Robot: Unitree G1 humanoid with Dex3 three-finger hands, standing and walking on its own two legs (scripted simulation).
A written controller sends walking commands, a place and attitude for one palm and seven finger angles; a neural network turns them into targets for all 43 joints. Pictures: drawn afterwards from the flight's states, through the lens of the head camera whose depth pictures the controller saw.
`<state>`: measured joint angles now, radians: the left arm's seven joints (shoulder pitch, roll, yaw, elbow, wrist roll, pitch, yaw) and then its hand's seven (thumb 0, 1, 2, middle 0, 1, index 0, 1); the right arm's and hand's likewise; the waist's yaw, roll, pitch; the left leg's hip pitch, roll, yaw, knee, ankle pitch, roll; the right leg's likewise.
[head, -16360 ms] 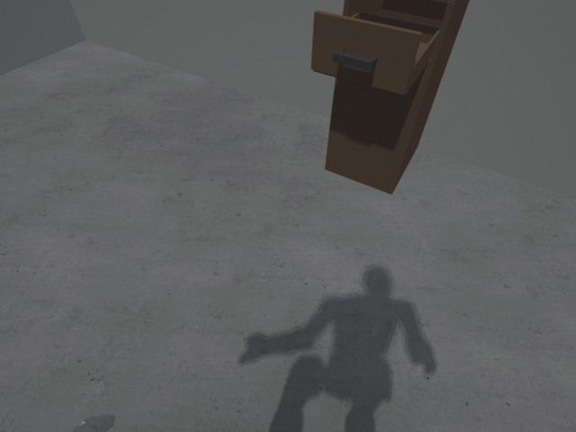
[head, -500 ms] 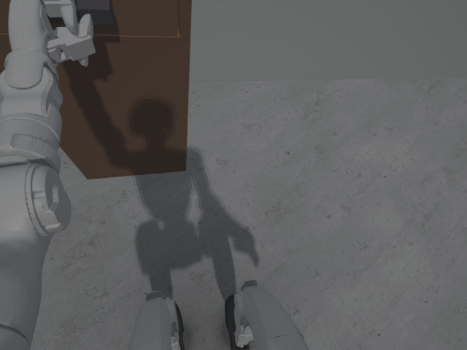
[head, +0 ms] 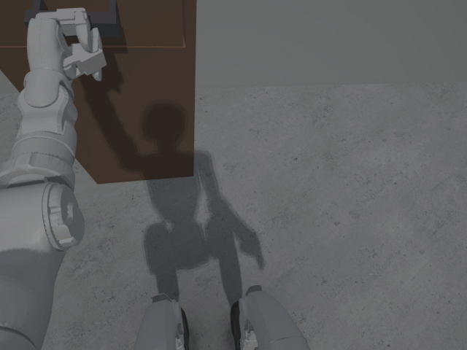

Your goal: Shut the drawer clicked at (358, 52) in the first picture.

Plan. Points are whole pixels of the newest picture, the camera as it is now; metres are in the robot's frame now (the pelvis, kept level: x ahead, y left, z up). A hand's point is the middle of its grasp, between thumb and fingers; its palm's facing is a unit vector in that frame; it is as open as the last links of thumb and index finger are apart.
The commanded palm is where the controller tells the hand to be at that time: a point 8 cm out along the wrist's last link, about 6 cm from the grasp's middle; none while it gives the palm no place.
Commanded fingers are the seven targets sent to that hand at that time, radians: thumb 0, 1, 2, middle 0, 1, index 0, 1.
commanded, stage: pull the fist back off the drawer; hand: left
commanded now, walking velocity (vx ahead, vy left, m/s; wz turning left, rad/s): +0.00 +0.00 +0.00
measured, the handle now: (75, 13) +0.64 +0.18 +0.09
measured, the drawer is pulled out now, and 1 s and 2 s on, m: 0.00 0.00 0.00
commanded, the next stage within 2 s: draw the hand back to the body in 0.18 s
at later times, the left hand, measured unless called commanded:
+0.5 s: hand (81, 68) +0.52 +0.16 +0.11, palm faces +0.03 -1.00 -0.04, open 3.2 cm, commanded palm +0.46 +0.21 +0.13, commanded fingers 0.00 0.90 0.90 -1.40 -1.60 -1.40 -1.60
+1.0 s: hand out of the picture +0.35 +0.19 +0.18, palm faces +0.20 -0.95 -0.24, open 3.2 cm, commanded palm +0.31 +0.24 +0.20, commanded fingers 0.00 0.90 0.90 -1.40 -1.60 -1.40 -1.60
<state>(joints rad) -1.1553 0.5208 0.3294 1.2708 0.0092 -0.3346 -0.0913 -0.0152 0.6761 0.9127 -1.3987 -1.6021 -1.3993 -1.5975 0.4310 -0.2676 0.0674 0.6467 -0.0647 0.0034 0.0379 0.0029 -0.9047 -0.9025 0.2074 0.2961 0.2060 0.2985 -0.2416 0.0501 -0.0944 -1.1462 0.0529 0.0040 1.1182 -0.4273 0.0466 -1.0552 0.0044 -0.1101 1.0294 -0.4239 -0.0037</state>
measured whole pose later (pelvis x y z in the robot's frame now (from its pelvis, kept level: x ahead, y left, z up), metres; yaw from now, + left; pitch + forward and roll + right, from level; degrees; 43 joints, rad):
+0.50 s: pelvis +0.06 -0.01 +0.04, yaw -1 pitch +19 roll -2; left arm -0.59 0.35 0.34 0.78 -0.14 -0.33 -0.15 0.01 0.90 0.90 -1.40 -1.60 -1.40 -1.60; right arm 0.40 -0.25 0.01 0.58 0.01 0.09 0.04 0.01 -0.91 -0.90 0.21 0.30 0.20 0.30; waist -0.13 0.05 -0.12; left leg -0.79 0.06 0.07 0.89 -0.44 0.03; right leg -0.74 0.03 -0.04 0.84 -0.43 -0.01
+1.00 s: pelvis +0.05 -0.01 +0.08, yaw +1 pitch +2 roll +0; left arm 0.01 0.29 0.12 0.10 -0.09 -0.07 0.04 0.01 0.90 0.90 -1.40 -1.60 -1.40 -1.60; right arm 0.16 -0.24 0.05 0.55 0.04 0.02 -0.07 0.01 -0.91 -0.90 0.20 0.30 0.20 0.30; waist 0.02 0.05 -0.04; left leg -0.27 0.01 0.06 0.55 -0.30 0.02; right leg -0.23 -0.01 -0.05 0.52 -0.32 -0.01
